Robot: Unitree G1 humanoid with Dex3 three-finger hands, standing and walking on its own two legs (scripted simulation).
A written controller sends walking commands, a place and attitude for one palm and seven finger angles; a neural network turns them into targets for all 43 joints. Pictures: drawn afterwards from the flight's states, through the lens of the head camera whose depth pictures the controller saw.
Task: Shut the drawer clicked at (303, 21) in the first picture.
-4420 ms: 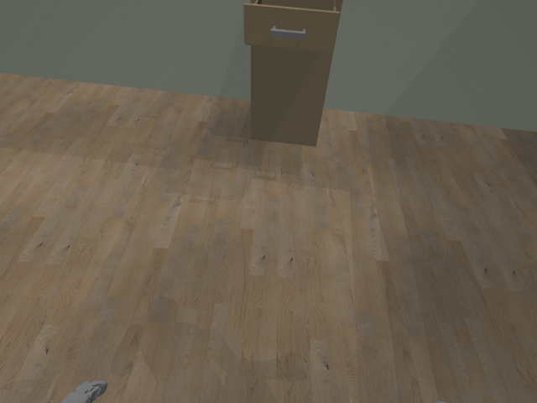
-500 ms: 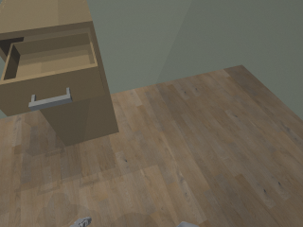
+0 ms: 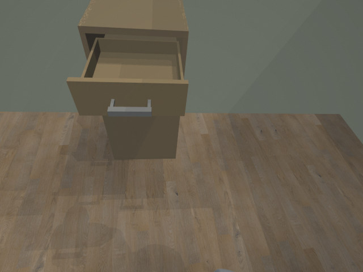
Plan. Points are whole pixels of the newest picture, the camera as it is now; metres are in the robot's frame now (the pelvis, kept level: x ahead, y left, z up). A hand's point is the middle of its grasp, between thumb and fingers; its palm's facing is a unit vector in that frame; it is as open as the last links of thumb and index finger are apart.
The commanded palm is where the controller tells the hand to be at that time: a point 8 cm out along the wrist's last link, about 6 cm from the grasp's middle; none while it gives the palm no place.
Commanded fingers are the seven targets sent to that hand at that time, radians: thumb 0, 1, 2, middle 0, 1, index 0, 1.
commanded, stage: turn to face it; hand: left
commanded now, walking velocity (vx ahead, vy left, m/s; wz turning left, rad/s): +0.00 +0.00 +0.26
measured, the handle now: (130, 107) +0.57 +0.20 -0.01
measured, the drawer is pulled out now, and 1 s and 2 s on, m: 0.29 0.29 0.29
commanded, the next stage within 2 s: take the last steps up to it in 0.04 s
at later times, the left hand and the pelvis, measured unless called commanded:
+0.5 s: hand out of the picture -0.04 +0.10 -0.16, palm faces +0.17 -0.97 -0.16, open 7.4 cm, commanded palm none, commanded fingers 0.00 0.90 0.90 -0.20 -0.30 -0.20 -0.30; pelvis +0.00 -0.04 +0.01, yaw +6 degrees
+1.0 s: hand out of the picture +0.12 +0.22 -0.18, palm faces +0.14 -0.97 -0.18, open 7.4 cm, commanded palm none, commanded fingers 0.00 0.90 0.90 -0.20 -0.30 -0.20 -0.30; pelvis +0.12 +0.03 +0.00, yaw +4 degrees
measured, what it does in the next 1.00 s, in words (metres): walks ahead: right foot, then left foot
